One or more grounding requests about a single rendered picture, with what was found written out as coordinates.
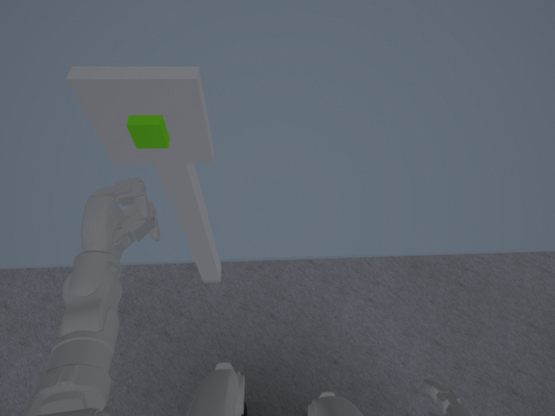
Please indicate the panel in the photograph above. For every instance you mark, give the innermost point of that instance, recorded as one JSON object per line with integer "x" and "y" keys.
{"x": 108, "y": 95}

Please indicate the robot thigh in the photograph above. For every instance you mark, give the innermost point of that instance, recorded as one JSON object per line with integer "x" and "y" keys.
{"x": 332, "y": 406}
{"x": 222, "y": 393}

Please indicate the right robot thigh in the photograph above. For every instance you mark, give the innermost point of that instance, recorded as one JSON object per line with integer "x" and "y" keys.
{"x": 332, "y": 406}

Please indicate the button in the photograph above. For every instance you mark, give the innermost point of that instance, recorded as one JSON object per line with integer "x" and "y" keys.
{"x": 148, "y": 131}

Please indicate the left robot forearm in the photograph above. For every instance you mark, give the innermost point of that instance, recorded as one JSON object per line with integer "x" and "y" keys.
{"x": 77, "y": 375}

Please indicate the left robot hand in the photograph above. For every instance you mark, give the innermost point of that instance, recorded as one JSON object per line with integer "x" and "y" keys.
{"x": 103, "y": 218}

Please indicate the left robot thigh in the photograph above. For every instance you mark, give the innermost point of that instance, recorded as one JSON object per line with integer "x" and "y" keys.
{"x": 222, "y": 393}

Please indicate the right robot hand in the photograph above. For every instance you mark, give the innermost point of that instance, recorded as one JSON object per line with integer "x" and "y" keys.
{"x": 447, "y": 400}

